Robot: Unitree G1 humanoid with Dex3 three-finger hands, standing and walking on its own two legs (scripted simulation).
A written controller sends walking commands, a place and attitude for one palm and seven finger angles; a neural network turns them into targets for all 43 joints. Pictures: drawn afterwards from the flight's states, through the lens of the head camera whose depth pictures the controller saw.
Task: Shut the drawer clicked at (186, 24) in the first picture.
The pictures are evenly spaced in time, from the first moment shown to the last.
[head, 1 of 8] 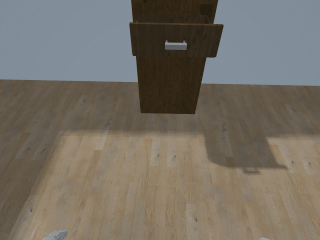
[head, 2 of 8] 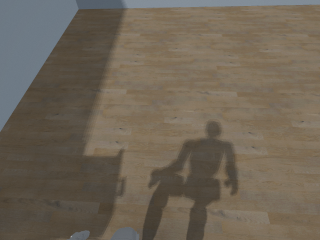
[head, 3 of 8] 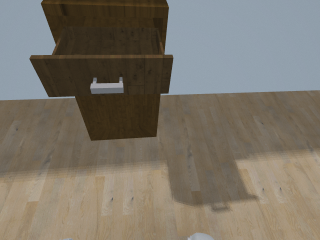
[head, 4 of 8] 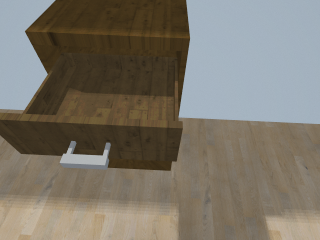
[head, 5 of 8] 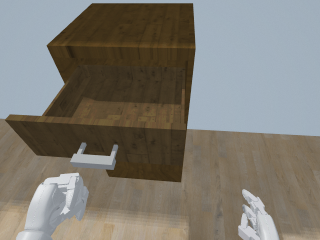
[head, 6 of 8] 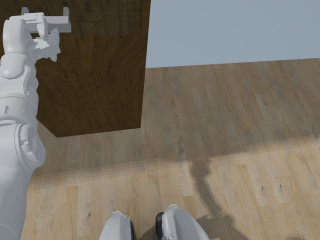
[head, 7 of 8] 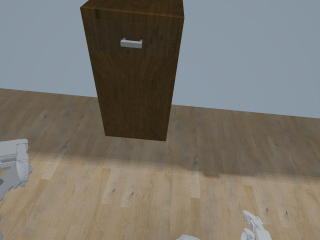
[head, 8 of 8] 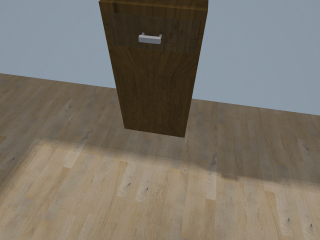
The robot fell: no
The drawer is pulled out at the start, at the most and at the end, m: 0.30 0.30 0.00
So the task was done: yes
